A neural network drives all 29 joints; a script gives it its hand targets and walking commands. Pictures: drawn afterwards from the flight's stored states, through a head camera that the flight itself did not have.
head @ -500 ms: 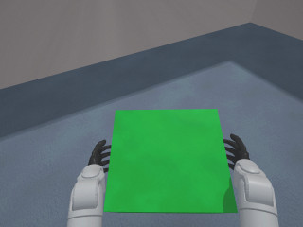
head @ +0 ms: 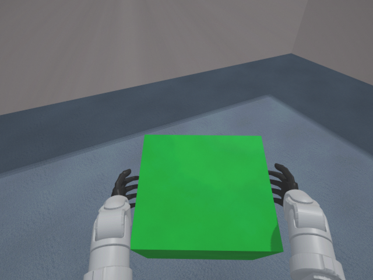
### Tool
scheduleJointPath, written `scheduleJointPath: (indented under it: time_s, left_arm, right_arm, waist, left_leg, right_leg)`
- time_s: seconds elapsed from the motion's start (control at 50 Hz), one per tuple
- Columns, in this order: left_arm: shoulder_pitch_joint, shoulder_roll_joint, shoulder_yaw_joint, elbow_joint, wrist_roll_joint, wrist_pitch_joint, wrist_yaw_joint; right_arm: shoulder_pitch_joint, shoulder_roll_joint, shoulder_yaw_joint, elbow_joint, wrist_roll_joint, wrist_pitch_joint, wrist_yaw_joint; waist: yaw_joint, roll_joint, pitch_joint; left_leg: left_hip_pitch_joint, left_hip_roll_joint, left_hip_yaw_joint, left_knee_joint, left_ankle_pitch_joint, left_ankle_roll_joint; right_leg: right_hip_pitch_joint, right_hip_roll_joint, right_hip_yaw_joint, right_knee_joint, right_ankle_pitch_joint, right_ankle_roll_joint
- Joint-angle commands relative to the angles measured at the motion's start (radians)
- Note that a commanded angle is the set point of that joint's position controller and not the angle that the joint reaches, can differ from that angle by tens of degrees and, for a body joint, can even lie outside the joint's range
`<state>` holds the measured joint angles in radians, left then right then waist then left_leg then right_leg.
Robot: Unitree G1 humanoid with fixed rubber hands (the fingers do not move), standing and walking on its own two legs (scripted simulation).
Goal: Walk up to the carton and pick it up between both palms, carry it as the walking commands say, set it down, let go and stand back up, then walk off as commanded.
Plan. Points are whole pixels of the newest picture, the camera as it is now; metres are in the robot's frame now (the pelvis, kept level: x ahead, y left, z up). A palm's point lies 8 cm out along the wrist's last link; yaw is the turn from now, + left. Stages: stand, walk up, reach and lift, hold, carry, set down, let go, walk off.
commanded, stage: hold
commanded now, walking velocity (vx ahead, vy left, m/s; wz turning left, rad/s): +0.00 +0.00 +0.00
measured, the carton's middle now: (201, 200) +0.35 +0.02 -0.03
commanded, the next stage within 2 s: set down in 0.50 s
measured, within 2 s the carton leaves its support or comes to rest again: neither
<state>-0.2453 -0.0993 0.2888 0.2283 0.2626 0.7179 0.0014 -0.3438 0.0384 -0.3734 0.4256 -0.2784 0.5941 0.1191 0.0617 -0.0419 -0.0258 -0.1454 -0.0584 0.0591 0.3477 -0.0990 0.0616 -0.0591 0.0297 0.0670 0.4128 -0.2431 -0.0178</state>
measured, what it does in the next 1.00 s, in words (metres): shifts its weight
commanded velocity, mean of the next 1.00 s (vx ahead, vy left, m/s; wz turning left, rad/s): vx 0.00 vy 0.00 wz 0.00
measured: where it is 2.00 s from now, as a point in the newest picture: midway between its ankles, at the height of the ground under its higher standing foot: outside the picture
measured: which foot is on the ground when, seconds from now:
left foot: down 0.00-1.00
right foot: down 0.00-1.00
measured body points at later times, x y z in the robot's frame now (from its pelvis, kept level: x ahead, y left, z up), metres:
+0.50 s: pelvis +0.03 -0.01 +0.01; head -0.03 +0.00 +0.45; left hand +0.31 +0.18 +0.04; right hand +0.34 -0.20 +0.04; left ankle +0.07 +0.07 -0.74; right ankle +0.00 -0.12 -0.74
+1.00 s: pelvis +0.02 -0.05 -0.01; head +0.02 -0.03 +0.44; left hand +0.30 +0.19 -0.01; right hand +0.35 -0.19 -0.01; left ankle +0.07 +0.07 -0.74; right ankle +0.00 -0.12 -0.74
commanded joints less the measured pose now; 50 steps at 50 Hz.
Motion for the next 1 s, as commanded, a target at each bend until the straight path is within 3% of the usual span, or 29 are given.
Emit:
scheduleJointPath:
  time_s: [0.0,0.04,0.06,0.08,0.1,0.16,0.24,0.26,0.32,0.4,0.44,0.46,0.48,0.52,0.54,0.56,0.58,0.6,0.64,0.66,0.72,0.76,0.82,0.86,0.88,0.9,0.92,0.94,0.98]
  left_arm:
    - [-0.736,-0.820,-0.459,-0.038,-0.254,-0.081,-0.304]
    - [-0.811,-0.878,-0.474,-0.021,-0.299,-0.083,-0.313]
    - [-0.784,-0.901,-0.448,0.050,-0.271,-0.063,-0.314]
    - [-0.800,-0.888,-0.439,0.053,-0.284,-0.067,-0.317]
    - [-0.872,-0.909,-0.478,0.030,-0.298,-0.072,-0.317]
    - [-0.838,-0.917,-0.404,0.069,-0.277,-0.067,-0.312]
    - [-0.772,-0.890,-0.383,0.085,-0.236,-0.063,-0.306]
    - [-0.757,-0.903,-0.400,0.070,-0.263,-0.068,-0.300]
    - [-0.681,-0.915,-0.514,-0.032,-0.306,-0.083,-0.292]
    - [-0.507,-0.873,-0.510,-0.083,-0.269,-0.070,-0.244]
    - [-0.495,-0.832,-0.513,-0.122,-0.260,-0.070,-0.248]
    - [-0.514,-0.828,-0.533,-0.133,-0.268,-0.066,-0.258]
    - [-0.498,-0.799,-0.507,-0.108,-0.269,-0.064,-0.265]
    - [-0.458,-0.785,-0.549,-0.141,-0.273,-0.083,-0.268]
    - [-0.423,-0.818,-0.591,-0.183,-0.287,-0.086,-0.269]
    - [-0.391,-0.758,-0.582,-0.188,-0.281,-0.080,-0.275]
    - [-0.429,-0.713,-0.566,-0.167,-0.291,-0.088,-0.279]
    - [-0.417,-0.735,-0.583,-0.185,-0.293,-0.091,-0.279]
    - [-0.397,-0.730,-0.591,-0.131,-0.299,-0.099,-0.291]
    - [-0.464,-0.749,-0.601,-0.194,-0.313,-0.114,-0.303]
    - [-0.585,-0.727,-0.591,-0.162,-0.307,-0.140,-0.332]
    - [-0.490,-0.689,-0.474,0.032,-0.237,-0.148,-0.326]
    - [-0.529,-0.665,-0.441,0.024,-0.212,-0.189,-0.328]
    - [-0.474,-0.635,-0.415,0.024,-0.214,-0.220,-0.339]
    - [-0.521,-0.693,-0.453,0.030,-0.237,-0.227,-0.348]
    - [-0.487,-0.544,-0.282,0.120,-0.145,-0.236,-0.336]
    - [-0.565,-0.604,-0.414,0.080,-0.213,-0.237,-0.347]
    - [-0.489,-0.527,-0.309,0.172,-0.153,-0.243,-0.346]
    - [-0.537,-0.552,-0.309,0.137,-0.178,-0.273,-0.354]
  right_arm:
    - [-0.597,0.849,0.499,0.057,0.203,-0.034,0.276]
    - [-0.615,0.838,0.475,0.041,0.178,-0.049,0.270]
    - [-0.598,0.857,0.442,0.085,0.181,-0.037,0.273]
    - [-0.644,0.848,0.441,0.078,0.187,-0.051,0.272]
    - [-0.629,0.861,0.423,0.135,0.179,-0.045,0.273]
    - [-0.657,0.864,0.431,0.105,0.176,-0.044,0.288]
    - [-0.583,0.836,0.393,0.212,0.167,-0.033,0.276]
    - [-0.581,0.839,0.404,0.139,0.162,-0.026,0.283]
    - [-0.529,0.853,0.497,0.015,0.219,-0.048,0.267]
    - [-0.447,0.847,0.573,-0.047,0.254,-0.023,0.245]
    - [-0.456,0.842,0.580,-0.114,0.250,-0.015,0.242]
    - [-0.411,0.834,0.578,-0.092,0.262,-0.010,0.238]
    - [-0.386,0.828,0.589,-0.063,0.250,-0.004,0.223]
    - [-0.416,0.942,0.689,-0.138,0.341,-0.032,0.258]
    - [-0.408,0.867,0.692,-0.230,0.319,-0.054,0.261]
    - [-0.327,0.875,0.682,-0.158,0.323,-0.045,0.243]
    - [-0.321,0.833,0.623,-0.119,0.264,-0.038,0.224]
    - [-0.284,0.814,0.642,-0.157,0.269,-0.043,0.219]
    - [-0.307,0.841,0.659,-0.172,0.287,-0.047,0.205]
    - [-0.297,0.802,0.615,-0.211,0.244,-0.055,0.198]
    - [-0.328,0.866,0.614,-0.116,0.207,-0.051,0.181]
    - [-0.426,0.848,0.612,-0.061,0.254,-0.076,0.177]
    - [-0.360,0.883,0.562,-0.012,0.187,-0.101,0.175]
    - [-0.405,0.898,0.604,-0.021,0.270,-0.137,0.179]
    - [-0.450,0.899,0.601,-0.068,0.250,-0.149,0.170]
    - [-0.465,0.836,0.531,0.019,0.229,-0.139,0.156]
    - [-0.376,0.942,0.575,0.019,0.231,-0.146,0.151]
    - [-0.460,0.811,0.509,0.063,0.233,-0.161,0.139]
    - [-0.480,0.884,0.551,0.001,0.244,-0.185,0.127]
  waist:
    - [0.006,0.025,-0.212]
    - [-0.006,-0.012,-0.239]
    - [-0.032,0.096,-0.111]
    - [-0.025,0.017,-0.184]
    - [-0.053,0.113,-0.206]
    - [-0.002,0.012,-0.226]
    - [0.006,0.105,-0.155]
    - [-0.001,0.007,-0.228]
    - [-0.026,0.074,-0.325]
    - [0.041,0.077,-0.323]
    - [0.078,-0.024,-0.249]
    - [0.041,0.086,-0.242]
    - [0.045,-0.018,-0.139]
    - [0.108,-0.017,-0.266]
    - [0.041,-0.004,-0.350]
    - [0.080,0.072,-0.259]
    - [0.021,-0.029,-0.249]
    - [0.016,0.096,-0.260]
    - [0.040,0.092,-0.259]
    - [-0.049,0.055,-0.257]
    - [-0.051,0.002,-0.184]
    - [0.042,0.089,-0.198]
    - [0.029,-0.040,-0.217]
    - [0.084,0.047,-0.271]
    - [0.045,0.021,-0.389]
    - [0.116,0.014,-0.175]
    - [0.050,-0.066,-0.313]
    - [0.103,0.021,-0.190]
    - [0.113,-0.029,-0.329]
  left_leg:
    - [0.320,0.038,-0.170,-0.055,-0.206,-0.058]
    - [0.328,0.064,-0.235,-0.060,-0.211,-0.071]
    - [0.251,0.061,-0.216,-0.057,-0.230,-0.068]
    - [0.297,0.041,-0.194,-0.068,-0.165,-0.066]
    - [0.324,0.054,-0.212,-0.052,-0.234,-0.074]
    - [0.287,0.066,-0.227,-0.061,-0.226,-0.071]
    - [0.287,0.039,-0.191,-0.052,-0.138,-0.084]
    - [0.339,0.081,-0.231,-0.076,-0.110,-0.087]
    - [0.377,0.077,-0.222,-0.062,0.125,-0.082]
    - [0.417,0.065,-0.188,-0.022,0.448,-0.086]
    - [0.319,0.057,-0.187,-0.054,0.238,-0.071]
    - [0.341,0.045,-0.156,-0.071,0.239,-0.057]
    - [0.279,0.033,-0.143,-0.087,0.170,-0.051]
    - [0.421,0.031,-0.142,-0.061,0.231,-0.029]
    - [0.431,0.046,-0.161,-0.039,0.448,-0.031]
    - [0.406,0.046,-0.173,-0.038,0.515,-0.035]
    - [0.392,0.060,-0.186,-0.045,0.412,-0.041]
    - [0.416,0.029,-0.152,-0.030,0.426,-0.033]
    - [0.373,0.024,-0.156,-0.031,0.300,-0.032]
    - [0.382,0.037,-0.164,-0.016,0.294,-0.035]
    - [0.214,0.021,-0.140,0.005,0.078,-0.034]
    - [0.163,0.007,-0.119,0.024,0.112,-0.015]
    - [0.138,-0.021,-0.111,0.043,0.108,-0.029]
    - [0.062,-0.004,-0.115,0.099,0.231,-0.029]
    - [0.147,-0.004,-0.129,0.104,0.212,-0.034]
    - [-0.010,0.008,-0.102,0.113,0.096,0.002]
    - [0.062,0.008,-0.121,0.106,0.147,-0.001]
    - [-0.036,0.004,-0.098,0.123,0.104,0.002]
    - [-0.018,0.020,-0.110,0.152,0.091,-0.003]
  right_leg:
    - [-0.318,-0.014,0.075,-0.142,-0.134,-0.061]
    - [-0.321,-0.006,0.067,-0.110,-0.102,-0.061]
    - [-0.325,-0.032,0.087,-0.120,-0.097,-0.083]
    - [-0.291,-0.027,0.080,-0.147,-0.089,-0.070]
    - [-0.329,-0.030,0.097,-0.117,-0.105,-0.084]
    - [-0.289,-0.016,0.081,-0.112,-0.106,-0.060]
    - [-0.333,-0.028,0.095,-0.135,-0.060,-0.068]
    - [-0.291,-0.002,0.086,-0.115,-0.046,-0.060]
    - [-0.224,0.017,0.078,-0.109,0.086,-0.058]
    - [-0.215,0.012,0.093,-0.144,0.223,-0.043]
    - [-0.180,0.019,0.092,-0.160,0.133,-0.051]
    - [-0.163,-0.003,0.103,-0.167,0.191,-0.051]
    - [-0.152,0.006,0.094,-0.192,0.190,-0.040]
    - [-0.192,0.046,0.076,-0.175,0.150,-0.030]
    - [-0.149,0.047,0.074,-0.155,0.238,-0.012]
    - [-0.188,0.028,0.093,-0.154,0.286,-0.017]
    - [-0.178,0.050,0.064,-0.151,0.189,-0.023]
    - [-0.184,0.032,0.092,-0.164,0.262,-0.020]
    - [-0.138,0.029,0.087,-0.171,0.156,-0.025]
    - [-0.216,0.048,0.070,-0.141,0.159,-0.028]
    - [-0.194,0.030,0.064,-0.129,0.105,-0.023]
    - [-0.216,0.006,0.087,-0.099,0.138,-0.017]
    - [-0.188,0.037,0.041,-0.090,0.138,-0.001]
    - [-0.182,-0.006,0.106,-0.048,0.300,0.002]
    - [-0.181,0.007,0.091,-0.057,0.255,0.005]
    - [-0.319,-0.028,0.123,-0.028,0.200,0.010]
    - [-0.195,0.019,0.086,-0.010,0.261,0.029]
    - [-0.266,-0.029,0.121,0.000,0.255,0.027]
    - [-0.210,-0.007,0.116,0.012,0.225,0.040]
